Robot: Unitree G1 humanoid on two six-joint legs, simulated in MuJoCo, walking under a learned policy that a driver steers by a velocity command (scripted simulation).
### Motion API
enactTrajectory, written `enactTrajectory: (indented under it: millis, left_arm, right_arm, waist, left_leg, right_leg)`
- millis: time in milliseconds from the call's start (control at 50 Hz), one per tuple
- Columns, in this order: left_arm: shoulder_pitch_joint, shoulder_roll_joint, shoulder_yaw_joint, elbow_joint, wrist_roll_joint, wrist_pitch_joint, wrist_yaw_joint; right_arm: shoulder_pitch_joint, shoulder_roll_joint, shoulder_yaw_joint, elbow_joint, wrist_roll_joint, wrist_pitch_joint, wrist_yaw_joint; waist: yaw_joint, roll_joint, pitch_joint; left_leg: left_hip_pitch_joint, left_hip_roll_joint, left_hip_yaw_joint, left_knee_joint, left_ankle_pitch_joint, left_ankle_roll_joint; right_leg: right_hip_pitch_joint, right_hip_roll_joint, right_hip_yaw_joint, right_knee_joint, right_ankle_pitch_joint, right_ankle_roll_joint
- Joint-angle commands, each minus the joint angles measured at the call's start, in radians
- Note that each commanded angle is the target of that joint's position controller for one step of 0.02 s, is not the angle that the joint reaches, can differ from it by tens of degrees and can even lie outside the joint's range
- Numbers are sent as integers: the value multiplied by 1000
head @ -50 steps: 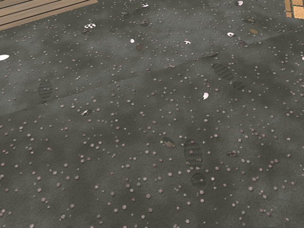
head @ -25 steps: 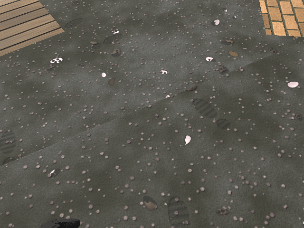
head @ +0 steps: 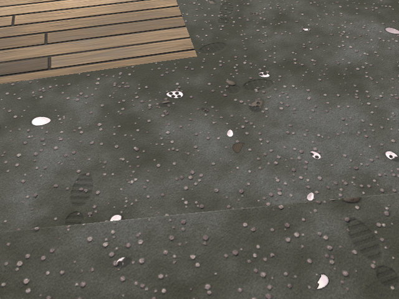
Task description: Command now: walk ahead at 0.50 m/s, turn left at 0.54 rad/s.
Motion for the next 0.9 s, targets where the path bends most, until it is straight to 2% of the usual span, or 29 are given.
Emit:
enactTrajectory:
  millis: [20, 40, 60, 80, 100, 120, 140, 160, 180, 200, 220, 260, 320, 400, 440, 460, 480, 500, 520, 540, 560, 580, 600, 620, 640, 700, 760, 840, 900]
  left_arm:
    - [87, 114, -4, -9, 193, -48, -45]
    - [6, 171, 23, -18, 160, -62, -66]
    - [78, 132, 3, 5, 156, -65, -88]
    - [200, 0, -54, -46, 159, -80, -124]
    - [-22, 59, -42, -65, 89, -75, -138]
    - [-171, 44, -52, -120, 63, -77, -121]
    - [-181, 105, -40, -127, 73, -78, -89]
    - [-133, 118, -36, -137, 107, -73, -60]
    - [-112, 90, -43, -136, 117, -65, -43]
    - [-93, 61, -50, -137, 113, -51, -34]
    - [-92, 45, -58, -143, 104, -37, -31]
    - [-110, 38, -71, -161, 92, -23, -28]
    - [-261, 4, -94, -221, 70, -2, -39]
    - [-380, 54, -90, -242, 74, -7, -43]
    - [-405, 72, -84, -246, 62, -20, -32]
    - [-359, 100, -73, -231, 45, -30, -27]
    - [-248, 143, -52, -199, 26, -46, -20]
    - [-38, 176, -40, -146, 26, -63, -14]
    - [166, 191, -41, -110, 35, -58, -19]
    - [185, 152, -39, -70, 65, -52, -20]
    - [62, 135, -35, -93, 51, -55, -19]
    - [-38, 65, -55, -116, 46, -52, -9]
    - [-69, 4, -74, -121, 40, -52, -2]
    - [-95, -27, -82, -131, 46, -52, 7]
    - [-97, -24, -77, -130, 53, -56, 17]
    - [-24, 17, -54, -83, 71, -70, 9]
    - [52, 43, -42, -34, 80, -74, -27]
    - [52, 57, -43, -10, 83, -83, -74]
    - [85, 81, -37, 0, 78, -70, -75]
  right_arm:
    - [141, -96, -12, -26, -114, -31, 3]
    - [255, -156, -47, 0, -112, -42, -9]
    - [395, -208, -70, 51, -112, -49, -28]
    - [582, -270, -69, 106, -89, -57, -41]
    - [696, -227, -61, 157, -100, -60, -39]
    - [584, -249, -75, 152, -84, -81, -39]
    - [453, -188, -58, 143, -65, -89, -37]
    - [388, -111, -25, 146, -69, -93, -28]
    - [313, -56, -2, 136, -77, -91, -18]
    - [243, -21, 16, 111, -82, -91, -14]
    - [201, -17, 22, 94, -80, -98, -12]
    - [183, -70, 15, 71, -90, -114, -3]
    - [287, -144, -8, 98, -88, -116, 25]
    - [446, -152, -31, 134, -88, -98, 48]
    - [433, -143, -35, 138, -92, -86, 40]
    - [405, -144, -37, 135, -98, -84, 36]
    - [380, -137, -35, 125, -106, -85, 35]
    - [346, -74, -15, 88, -108, -93, 36]
    - [495, 60, 21, 67, -127, -110, 34]
    - [349, -52, -10, 71, -100, -102, 36]
    - [289, -61, -15, 71, -89, -88, 18]
    - [297, -70, -17, 97, -92, -80, -6]
    - [312, -42, -9, 110, -106, -74, -15]
    - [280, -16, 2, 107, -118, -70, -11]
    - [263, 10, 7, 104, -114, -67, -4]
    - [169, 2, 11, 76, -82, -66, 25]
    - [93, 18, 29, 42, -89, -49, 30]
    - [38, -32, 22, -2, -95, -24, 18]
    - [-31, -60, 11, -36, -95, -22, 6]
  waist:
    - [-103, -120, -73]
    - [-188, -72, -91]
    - [-204, 12, -226]
    - [-168, 246, -463]
    - [-315, 26, -336]
    - [-304, 17, -92]
    - [-245, 6, -53]
    - [-168, 12, -76]
    - [-102, -5, -41]
    - [-54, 2, -33]
    - [-35, 0, -22]
    - [-36, -10, -10]
    - [-91, 21, 6]
    - [-150, 38, 16]
    - [-130, 47, 11]
    - [-92, 43, -9]
    - [-40, 36, -78]
    - [39, -74, -252]
    - [34, -352, -525]
    - [87, -151, -277]
    - [41, -93, -82]
    - [4, -81, -28]
    - [-32, -92, -47]
    - [-42, -82, -41]
    - [-45, -77, -55]
    - [-27, -70, -17]
    - [-22, -58, 11]
    - [-57, -92, 23]
    - [-47, -86, 40]
  left_leg:
    - [204, -63, -51, 7, -14, 50]
    - [336, -125, -21, -107, -11, 64]
    - [700, -110, -79, 10, 131, 136]
    - [1216, 127, -596, -87, 112, 382]
    - [1220, 183, -811, -275, -89, 328]
    - [1047, 175, -721, -315, -213, 252]
    - [856, 158, -666, -329, -192, 252]
    - [715, 140, -600, -342, -117, 260]
    - [540, 132, -544, -368, -66, 253]
    - [401, 115, -512, -406, -48, 251]
    - [318, 97, -480, -437, -74, 249]
    - [194, 44, -389, -457, -62, 226]
    - [78, -39, -293, -438, 50, 191]
    - [381, 74, -444, -351, 128, 207]
    - [498, 103, -487, -308, 178, 177]
    - [503, 80, -473, -263, 271, 140]
    - [441, 26, -443, -173, 349, 85]
    - [304, -95, -364, 81, 262, 13]
    - [-35, -273, -262, 394, -408, -71]
    - [-252, -183, -251, 582, -488, -50]
    - [-272, -100, -232, 629, -375, -25]
    - [-210, -38, -204, 595, -283, -13]
    - [-122, 7, -208, 537, -216, -2]
    - [-76, 30, -188, 532, -203, -10]
    - [-58, 34, -173, 511, -203, -16]
    - [-75, 52, -124, 344, -144, -47]
    - [-33, 49, -76, 143, -3, -55]
    - [22, 29, -99, 38, 83, -29]
    - [37, 9, -84, 0, 0, -7]
  right_leg:
    - [11, -319, 53, 110, 1145, -178]
    - [-16, -259, 1, 286, 1081, -167]
    - [-267, -203, 2, 550, 806, -135]
    - [-686, -34, 90, 824, -84, -38]
    - [-925, 48, 300, 1015, -165, -47]
    - [-1093, -9, 399, 1104, -106, -68]
    - [-1042, -64, 430, 1091, -40, -72]
    - [-929, -87, 441, 1041, 10, -84]
    - [-833, -113, 429, 1005, 49, -84]
    - [-749, -121, 425, 977, 53, -79]
    - [-728, -118, 411, 935, 58, -69]
    - [-677, -119, 363, 789, 190, -38]
    - [-494, -60, 253, 486, 353, 0]
    - [-603, -35, 282, 289, 388, -2]
    - [-598, -33, 297, 217, 371, -44]
    - [-502, -25, 285, 186, 404, -82]
    - [-293, -36, 281, 232, 453, -134]
    - [37, -147, 394, 281, 549, -253]
    - [504, -448, 877, 151, 534, -532]
    - [363, -457, 969, 18, 222, -416]
    - [128, -415, 821, -28, 5, -311]
    - [-33, -372, 700, -83, -15, -271]
    - [-103, -338, 603, -117, 122, -254]
    - [-148, -321, 532, -142, 231, -253]
    - [-146, -300, 460, -152, 307, -249]
    - [-173, -250, 292, -182, 437, -254]
    - [-214, -248, 212, -192, 566, -272]
    - [-207, -264, 187, -158, 636, -265]
    - [-134, -285, 188, -122, 545, -240]
Velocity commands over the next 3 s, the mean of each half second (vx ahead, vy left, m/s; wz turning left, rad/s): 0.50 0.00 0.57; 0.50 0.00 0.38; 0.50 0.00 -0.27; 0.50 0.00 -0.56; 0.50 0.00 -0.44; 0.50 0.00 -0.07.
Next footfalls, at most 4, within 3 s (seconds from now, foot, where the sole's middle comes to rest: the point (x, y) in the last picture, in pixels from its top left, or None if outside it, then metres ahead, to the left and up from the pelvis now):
0.04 left None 0.20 0.11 -0.76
0.48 right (231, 288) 0.50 -0.05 -0.76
0.98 left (127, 243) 0.63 0.31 -0.76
1.60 right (169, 165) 1.07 0.22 -0.89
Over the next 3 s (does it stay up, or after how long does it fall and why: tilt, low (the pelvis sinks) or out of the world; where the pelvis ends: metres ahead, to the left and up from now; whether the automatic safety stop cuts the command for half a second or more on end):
stays up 1.60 0.26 -0.13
